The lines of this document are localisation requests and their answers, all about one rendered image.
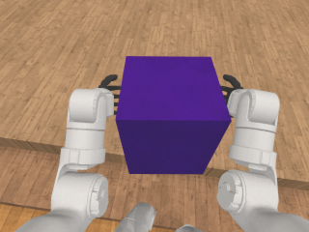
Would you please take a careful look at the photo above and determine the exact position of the robot left forearm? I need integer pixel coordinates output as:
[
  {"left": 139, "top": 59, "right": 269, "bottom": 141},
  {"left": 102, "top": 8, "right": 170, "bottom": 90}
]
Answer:
[{"left": 50, "top": 88, "right": 114, "bottom": 209}]

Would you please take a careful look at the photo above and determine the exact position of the left robot hand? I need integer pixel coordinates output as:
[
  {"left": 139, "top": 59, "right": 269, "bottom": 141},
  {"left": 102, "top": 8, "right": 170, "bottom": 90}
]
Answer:
[{"left": 99, "top": 74, "right": 122, "bottom": 115}]

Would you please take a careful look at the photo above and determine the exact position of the left robot upper arm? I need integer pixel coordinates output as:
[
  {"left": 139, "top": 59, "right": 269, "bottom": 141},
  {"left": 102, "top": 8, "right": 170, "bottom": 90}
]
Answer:
[{"left": 15, "top": 171, "right": 109, "bottom": 232}]

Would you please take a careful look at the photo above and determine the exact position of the right robot upper arm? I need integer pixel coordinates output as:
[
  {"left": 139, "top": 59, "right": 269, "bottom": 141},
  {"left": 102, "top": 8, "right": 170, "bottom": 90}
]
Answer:
[{"left": 216, "top": 169, "right": 309, "bottom": 232}]

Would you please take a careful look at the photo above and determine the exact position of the robot left thigh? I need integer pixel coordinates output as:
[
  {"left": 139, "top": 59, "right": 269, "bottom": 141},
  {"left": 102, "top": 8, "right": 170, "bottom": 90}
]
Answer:
[{"left": 114, "top": 202, "right": 156, "bottom": 232}]

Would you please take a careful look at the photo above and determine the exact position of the carton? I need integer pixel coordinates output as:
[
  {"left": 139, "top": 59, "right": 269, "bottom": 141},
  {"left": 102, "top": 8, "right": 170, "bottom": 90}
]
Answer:
[{"left": 115, "top": 56, "right": 232, "bottom": 175}]

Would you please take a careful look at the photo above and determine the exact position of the robot right forearm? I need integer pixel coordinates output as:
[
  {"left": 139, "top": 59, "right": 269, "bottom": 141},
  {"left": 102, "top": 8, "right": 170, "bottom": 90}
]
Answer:
[{"left": 227, "top": 89, "right": 280, "bottom": 203}]

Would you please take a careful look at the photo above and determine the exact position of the right robot hand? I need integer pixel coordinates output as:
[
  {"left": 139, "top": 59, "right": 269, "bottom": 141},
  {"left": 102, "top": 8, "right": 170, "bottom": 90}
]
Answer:
[{"left": 220, "top": 74, "right": 243, "bottom": 118}]

